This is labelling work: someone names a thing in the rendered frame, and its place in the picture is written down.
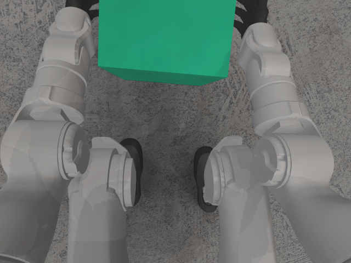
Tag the robot left forearm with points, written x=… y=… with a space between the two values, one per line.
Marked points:
x=62 y=73

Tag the right robot shin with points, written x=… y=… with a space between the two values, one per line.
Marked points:
x=226 y=141

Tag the robot right forearm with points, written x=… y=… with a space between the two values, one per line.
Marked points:
x=271 y=86

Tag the robot right foot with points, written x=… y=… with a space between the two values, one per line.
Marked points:
x=200 y=160

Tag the left robot upper arm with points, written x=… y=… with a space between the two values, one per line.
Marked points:
x=40 y=159

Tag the right robot hand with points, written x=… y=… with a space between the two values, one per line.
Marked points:
x=257 y=11

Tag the carton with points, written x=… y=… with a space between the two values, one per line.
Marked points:
x=166 y=41

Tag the right robot upper arm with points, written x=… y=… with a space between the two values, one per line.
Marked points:
x=297 y=168

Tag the left robot hand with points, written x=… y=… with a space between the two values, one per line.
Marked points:
x=84 y=5

